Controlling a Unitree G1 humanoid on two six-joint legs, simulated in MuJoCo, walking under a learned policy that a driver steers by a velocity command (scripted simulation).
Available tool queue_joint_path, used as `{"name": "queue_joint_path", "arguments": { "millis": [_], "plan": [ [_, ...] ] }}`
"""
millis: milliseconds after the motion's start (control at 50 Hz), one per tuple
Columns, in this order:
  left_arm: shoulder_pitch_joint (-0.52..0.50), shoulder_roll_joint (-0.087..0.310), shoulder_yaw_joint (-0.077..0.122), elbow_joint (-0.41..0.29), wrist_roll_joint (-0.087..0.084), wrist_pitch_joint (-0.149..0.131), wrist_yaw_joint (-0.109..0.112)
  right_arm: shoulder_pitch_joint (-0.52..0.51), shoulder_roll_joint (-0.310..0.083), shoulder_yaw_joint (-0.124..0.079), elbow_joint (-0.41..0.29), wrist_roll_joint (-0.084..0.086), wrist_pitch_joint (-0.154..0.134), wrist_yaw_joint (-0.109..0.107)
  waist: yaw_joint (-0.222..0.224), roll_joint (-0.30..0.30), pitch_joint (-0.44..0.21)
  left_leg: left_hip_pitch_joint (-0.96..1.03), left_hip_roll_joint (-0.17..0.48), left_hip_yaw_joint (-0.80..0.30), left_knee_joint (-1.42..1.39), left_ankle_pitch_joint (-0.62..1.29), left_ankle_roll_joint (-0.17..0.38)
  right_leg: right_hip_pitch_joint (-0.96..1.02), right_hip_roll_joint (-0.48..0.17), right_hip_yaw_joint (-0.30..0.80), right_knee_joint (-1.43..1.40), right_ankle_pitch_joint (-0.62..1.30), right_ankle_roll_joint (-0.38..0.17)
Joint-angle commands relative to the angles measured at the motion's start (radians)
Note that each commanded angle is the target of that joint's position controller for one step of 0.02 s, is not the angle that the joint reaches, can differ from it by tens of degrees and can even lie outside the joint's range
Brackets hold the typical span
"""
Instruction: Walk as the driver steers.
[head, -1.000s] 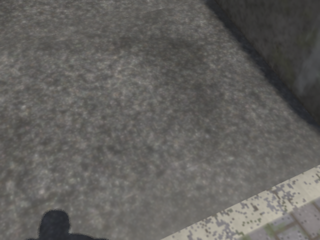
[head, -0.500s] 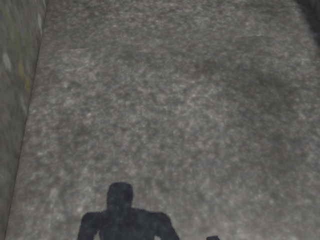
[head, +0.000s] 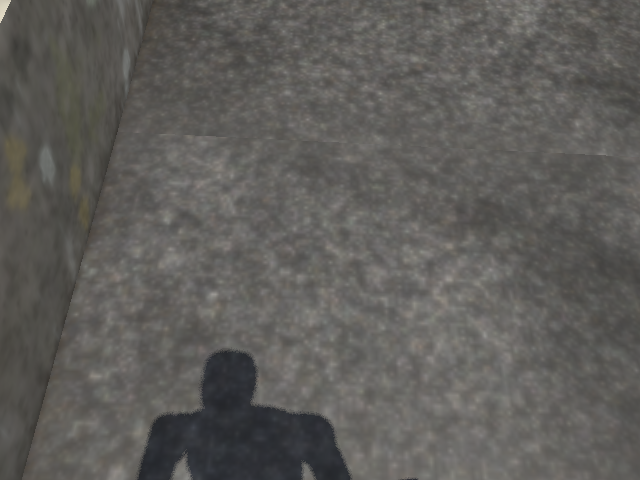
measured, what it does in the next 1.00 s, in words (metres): climbs, turning right: right foot 0.04 m higher, then left foot 0.05 m higher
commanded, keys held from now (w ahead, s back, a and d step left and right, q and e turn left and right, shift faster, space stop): w+e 0.78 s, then w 0.22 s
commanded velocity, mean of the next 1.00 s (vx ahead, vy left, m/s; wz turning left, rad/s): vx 0.50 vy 0.00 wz -0.46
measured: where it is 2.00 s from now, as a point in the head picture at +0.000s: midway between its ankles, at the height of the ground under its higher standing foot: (488, 258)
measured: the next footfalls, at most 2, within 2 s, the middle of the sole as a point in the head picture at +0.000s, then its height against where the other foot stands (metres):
right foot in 0.38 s outside the picture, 0.04 m higher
left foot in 0.86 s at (362, 375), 0.05 m higher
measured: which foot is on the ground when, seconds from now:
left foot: down 0.00-0.40, up 0.42-0.84, down 0.86-1.00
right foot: up 0.00-0.36, down 0.38-0.88, up 0.90-1.00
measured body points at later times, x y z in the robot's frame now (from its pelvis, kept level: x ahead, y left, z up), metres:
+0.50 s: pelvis +0.26 -0.08 +0.01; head +0.29 -0.09 +0.46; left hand +0.46 +0.13 -0.09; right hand +0.30 -0.37 -0.10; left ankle +0.16 +0.09 -0.59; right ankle +0.30 -0.16 -0.70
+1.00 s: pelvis +0.53 -0.14 +0.07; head +0.55 -0.15 +0.52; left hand +0.78 +0.01 -0.03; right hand +0.49 -0.43 -0.03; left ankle +0.64 -0.07 -0.65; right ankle +0.40 -0.20 -0.55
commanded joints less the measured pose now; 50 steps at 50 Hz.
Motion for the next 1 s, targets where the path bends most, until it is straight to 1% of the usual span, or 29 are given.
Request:
{"name": "queue_joint_path", "arguments": {
  "millis": [20, 140, 260, 320, 340, 360, 380, 400, 420, 440, 460, 480, 500, 520, 580, 620, 640, 720, 760, 800, 840, 860, 880, 900, 920, 940, 960, 980, 1000],
  "plan": [
    [0.068, 0.033, 0.018, -0.025, 0.004, 0.027, 0.009, -0.022, -0.092, -0.022, -0.025, -0.013, -0.031, -0.01, 0.035, 0.121, -0.002, 0.017, 0.281, -0.144, -0.236, 0.215, 0.107, -0.109, -0.019, 0.067, 0.076, 0.095, 0.019],
    [-0.069, 0.004, 0.008, -0.083, 0.02, 0.034, 0.001, 0.06, -0.098, -0.012, 0.034, -0.024, -0.007, -0.045, -0.005, 0.096, 0.041, 0.173, 0.306, -0.045, -0.234, 0.261, 0.091, -0.34, 0.011, 0.068, -0.013, 0.194, 0.049],
    [-0.279, -0.061, -0.032, -0.203, 0.021, 0.026, -0.051, 0.136, -0.142, -0.016, 0.068, -0.004, 0.036, -0.071, -0.076, 0.108, 0.091, 0.35, 0.367, 0.042, -0.202, 0.45, 0.064, -0.388, 0.007, -0.097, -0.234, 0.066, 0.006],
    [-0.249, -0.044, -0.028, -0.245, 0.02, 0.025, -0.074, 0.097, -0.19, -0.021, 0.054, 0.005, 0.054, -0.079, -0.013, 0.174, 0.017, 0.326, 0.357, 0.131, -0.057, 1.01, 0.036, -0.135, 0.092, -0.228, -0.339, -0.099, -0.066],
    [-0.186, -0.012, -0.011, -0.246, 0.014, 0.029, -0.075, 0.088, -0.216, -0.025, 0.051, 0.008, 0.057, -0.082, 0.034, 0.221, -0.04, 0.328, 0.361, 0.139, 0.048, 1.266, 0.03, -0.019, 0.145, -0.256, -0.353, -0.147, -0.092],
    [-0.052, 0.043, 0.015, -0.228, 0.005, 0.029, -0.074, 0.053, -0.247, -0.032, 0.047, 0.014, 0.059, -0.083, 0.12, 0.248, -0.121, 0.307, 0.355, 0.143, 0.212, 1.38, 0.018, 0.166, 0.188, -0.248, -0.436, -0.133, -0.128],
    [0.125, 0.127, 0.056, -0.185, 0.0, 0.031, -0.064, 0.028, -0.251, -0.03, 0.035, 0.028, 0.052, -0.082, 0.214, 0.209, -0.22, 0.2, 0.307, 0.145, 0.427, 1.194, -0.02, 0.471, 0.215, -0.179, -0.621, 0.004, -0.163],
    [0.216, 0.225, 0.084, -0.143, -0.009, 0.045, -0.04, 0.061, -0.135, 0.004, -0.001, -0.012, 0.03, -0.073, 0.179, -0.021, -0.259, -0.141, 0.217, 0.108, 0.73, 0.332, -0.069, 0.791, 0.038, 0.145, -0.671, -0.017, -0.213],
    [0.208, 0.295, 0.089, -0.176, 0.001, 0.037, -0.024, 0.108, -0.03, 0.036, -0.054, -0.017, -0.019, -0.043, 0.087, -0.191, -0.45, -0.481, 0.004, -0.101, 1.055, -0.274, -0.112, 1.052, -0.223, 0.81, -0.87, -0.145, -0.432],
    [0.252, 0.203, 0.07, -0.16, 0.025, 0.022, -0.02, -0.054, -0.137, 0.004, -0.069, 0.034, -0.063, -0.018, 0.18, -0.022, -0.424, -0.615, 0.025, -0.259, 1.159, -0.18, -0.096, 1.014, -0.235, 0.908, -1.038, -0.32, -0.407],
    [0.215, 0.145, 0.051, -0.139, 0.039, 0.005, -0.017, -0.128, -0.126, 0.004, -0.098, 0.07, -0.079, -0.014, 0.144, 0.003, -0.206, -0.698, 0.071, -0.226, 1.16, -0.115, -0.072, 0.866, -0.207, 0.756, -1.028, -0.293, -0.354],
    [0.125, 0.099, 0.034, -0.152, 0.034, -0.006, -0.022, -0.144, -0.106, 0.013, -0.109, 0.047, -0.083, -0.022, 0.08, 0.098, -0.096, -0.659, 0.119, -0.207, 1.096, -0.052, -0.064, 0.672, -0.16, 0.602, -1.023, -0.151, -0.31],
    [0.047, 0.054, 0.018, -0.169, 0.041, -0.014, -0.028, -0.111, -0.11, 0.007, -0.1, 0.027, -0.073, -0.028, 0.019, 0.084, -0.067, -0.571, 0.15, -0.205, 1.056, 0.0, -0.061, 0.526, -0.106, 0.465, -1.015, 0.004, -0.284],
    [0.004, 0.028, 0.008, -0.184, 0.046, -0.014, -0.031, -0.064, -0.112, 0.003, -0.096, 0.022, -0.055, -0.026, -0.028, 0.051, -0.055, -0.508, 0.166, -0.202, 1.058, 0.028, -0.06, 0.439, -0.059, 0.366, -1.027, 0.068, -0.273],
    [0.021, 0.061, 0.012, -0.182, 0.026, -0.014, -0.023, -0.062, -0.076, 0.009, -0.124, 0.001, -0.019, -0.024, -0.058, 0.035, -0.043, -0.553, 0.162, -0.139, 1.081, 0.057, -0.091, 0.341, -0.002, 0.246, -1.035, 0.189, -0.267],
    [0.061, 0.079, 0.014, -0.175, 0.028, -0.008, -0.009, -0.13, -0.061, 0.018, -0.166, -0.015, -0.009, -0.028, -0.04, 0.016, -0.025, -0.597, 0.159, -0.107, 1.017, 0.119, -0.123, 0.302, 0.023, 0.213, -1.049, 0.19, -0.257],
    [0.1, 0.055, 0.007, -0.165, 0.028, -0.004, -0.006, -0.171, -0.056, 0.02, -0.18, -0.02, -0.007, -0.032, -0.019, 0.01, -0.027, -0.606, 0.154, -0.086, 0.992, 0.138, -0.131, 0.302, 0.043, 0.189, -1.042, 0.219, -0.238],
    [0.169, 0.076, 0.012, -0.163, 0.02, 0.012, 0.019, -0.358, -0.018, 0.042, -0.259, 0.001, -0.013, -0.036, 0.049, -0.039, -0.031, -0.559, 0.108, -0.052, 0.613, 0.151, -0.173, 0.377, 0.039, 0.23, -1.054, 0.174, -0.217],
    [0.201, 0.106, 0.019, -0.158, 0.016, 0.02, 0.026, -0.421, -0.022, 0.045, -0.282, 0.016, -0.025, -0.026, 0.073, -0.077, -0.035, -0.54, 0.075, -0.032, 0.465, 0.083, -0.169, 0.474, -0.008, 0.279, -1.039, 0.185, -0.226],
    [0.183, 0.119, 0.019, -0.164, 0.014, 0.03, 0.03, -0.361, -0.059, 0.029, -0.269, 0.025, -0.035, -0.015, 0.036, -0.129, -0.075, -0.43, 0.045, -0.018, 0.383, 0.024, -0.14, 0.534, -0.057, 0.308, -0.987, 0.297, -0.208],
    [0.12, 0.112, 0.009, -0.184, 0.016, 0.026, 0.032, -0.168, -0.133, -0.009, -0.219, 0.018, -0.044, -0.017, -0.077, -0.175, -0.179, -0.143, -0.012, 0.015, 0.293, 0.062, -0.076, 0.536, -0.03, 0.267, -0.826, 0.729, -0.155],
    [0.074, 0.087, -0.001, -0.208, 0.026, 0.018, 0.032, -0.003, -0.181, -0.029, -0.18, 0.007, -0.044, -0.023, -0.158, -0.136, -0.283, 0.117, 0.064, -0.081, 0.278, 0.094, -0.016, 0.436, 0.025, 0.21, -0.618, 0.828, -0.108],
    [0.149, 0.015, -0.022, -0.224, 0.053, 0.003, 0.034, 0.176, -0.26, -0.052, -0.155, -0.011, -0.039, -0.027, -0.166, 0.12, -0.469, 0.491, 0.287, -0.404, 0.236, 0.011, 0.103, 0.204, 0.113, 0.169, -0.3, 0.406, -0.066],
    [0.272, -0.058, -0.036, -0.222, 0.002, -0.003, 0.011, 0.213, -0.274, -0.057, -0.109, -0.014, -0.019, -0.02, -0.096, 0.488, -0.538, 0.627, 0.481, -1.017, -0.084, -0.369, 0.253, -0.083, 0.25, 0.191, -0.048, -0.279, -0.02],
    [0.173, 0.058, -0.009, -0.205, -0.008, -0.006, -0.004, 0.137, -0.184, -0.039, -0.123, 0.017, -0.019, -0.036, -0.109, 0.309, -0.276, 0.461, 0.467, -1.027, -0.156, -0.6, 0.23, -0.218, 0.192, 0.177, 0.124, -0.24, -0.014],
    [0.032, 0.081, -0.002, -0.244, 0.003, -0.011, -0.008, 0.076, -0.142, -0.027, -0.106, 0.013, -0.02, -0.048, -0.102, 0.189, -0.088, 0.264, 0.437, -0.839, -0.133, -0.481, 0.203, -0.261, 0.145, 0.129, 0.167, -0.138, -0.03],
    [-0.019, 0.06, -0.011, -0.265, 0.026, -0.006, -0.01, 0.048, -0.112, -0.013, -0.097, 0.004, -0.024, -0.047, -0.061, 0.088, -0.027, 0.119, 0.385, -0.655, -0.131, -0.296, 0.166, -0.202, 0.099, 0.093, 0.147, -0.076, -0.043],
    [0.0, 0.032, -0.014, -0.268, 0.036, -0.003, -0.013, 0.016, -0.084, -0.004, -0.083, -0.006, -0.029, -0.043, -0.007, 0.088, -0.012, 0.026, 0.325, -0.527, -0.144, -0.186, 0.136, -0.14, 0.07, 0.092, 0.101, -0.032, -0.047],
    [0.044, 0.014, -0.017, -0.258, 0.025, 0.004, -0.018, -0.004, -0.048, 0.008, -0.073, -0.009, -0.032, -0.039, 0.032, 0.119, -0.019, -0.022, 0.28, -0.422, -0.159, -0.119, 0.116, -0.08, 0.054, 0.086, 0.084, -0.011, -0.045]
  ]
}}
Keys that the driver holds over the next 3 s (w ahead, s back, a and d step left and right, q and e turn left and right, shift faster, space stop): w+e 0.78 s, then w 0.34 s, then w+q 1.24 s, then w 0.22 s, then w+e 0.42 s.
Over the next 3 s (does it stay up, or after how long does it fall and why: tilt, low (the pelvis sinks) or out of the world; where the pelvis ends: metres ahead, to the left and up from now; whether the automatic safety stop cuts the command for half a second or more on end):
stays up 1.47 -0.27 0.22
